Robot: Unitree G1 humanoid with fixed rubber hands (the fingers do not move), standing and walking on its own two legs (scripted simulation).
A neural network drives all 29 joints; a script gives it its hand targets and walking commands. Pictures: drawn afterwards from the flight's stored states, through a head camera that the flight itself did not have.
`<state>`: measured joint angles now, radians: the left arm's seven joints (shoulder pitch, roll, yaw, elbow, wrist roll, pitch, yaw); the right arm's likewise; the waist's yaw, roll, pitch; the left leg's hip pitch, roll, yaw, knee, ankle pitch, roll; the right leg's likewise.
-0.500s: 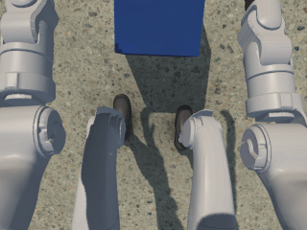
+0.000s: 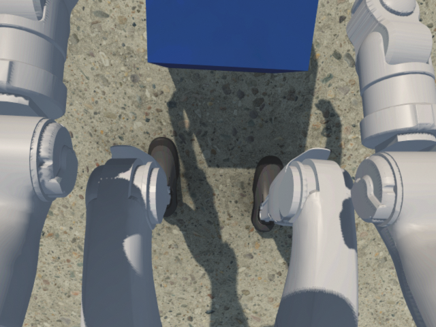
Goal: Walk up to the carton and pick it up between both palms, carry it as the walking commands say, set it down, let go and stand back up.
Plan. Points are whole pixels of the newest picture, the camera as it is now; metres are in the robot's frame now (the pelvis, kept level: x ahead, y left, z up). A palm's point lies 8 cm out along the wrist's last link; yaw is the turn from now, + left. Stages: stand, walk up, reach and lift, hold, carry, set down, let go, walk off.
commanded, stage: reach and lift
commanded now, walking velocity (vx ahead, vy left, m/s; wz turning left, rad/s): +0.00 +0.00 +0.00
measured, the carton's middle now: out of the picture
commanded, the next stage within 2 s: none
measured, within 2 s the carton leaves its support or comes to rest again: neither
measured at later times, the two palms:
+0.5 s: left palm out of the picture +0.56 +0.19 -0.28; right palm out of the picture +0.56 -0.18 -0.27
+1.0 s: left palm out of the picture +0.56 +0.19 -0.28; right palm out of the picture +0.55 -0.18 -0.27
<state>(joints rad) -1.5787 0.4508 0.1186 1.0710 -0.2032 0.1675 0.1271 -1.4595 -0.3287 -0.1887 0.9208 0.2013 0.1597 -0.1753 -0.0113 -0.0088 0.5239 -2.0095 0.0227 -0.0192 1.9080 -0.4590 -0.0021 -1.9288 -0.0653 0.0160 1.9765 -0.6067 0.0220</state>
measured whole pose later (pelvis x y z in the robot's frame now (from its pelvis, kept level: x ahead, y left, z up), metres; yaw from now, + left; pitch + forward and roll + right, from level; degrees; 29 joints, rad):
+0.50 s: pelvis +0.01 +0.00 -0.07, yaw +0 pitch +35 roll -1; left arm -1.58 0.45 0.08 1.15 -0.23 0.09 0.11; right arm -1.54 -0.36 -0.17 1.09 0.23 0.08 -0.14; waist -0.01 -0.03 0.52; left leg -2.25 0.02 -0.03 2.10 -0.47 0.00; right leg -2.16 -0.06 0.03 2.18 -0.64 0.02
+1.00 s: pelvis +0.00 +0.00 -0.07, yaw +0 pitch +35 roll -1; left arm -1.58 0.45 0.00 1.15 -0.26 0.08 0.11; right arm -1.54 -0.36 -0.14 1.10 0.26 0.07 -0.13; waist -0.01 -0.03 0.52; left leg -2.26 0.02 -0.03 2.11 -0.47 0.00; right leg -2.16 -0.06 0.03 2.19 -0.64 0.03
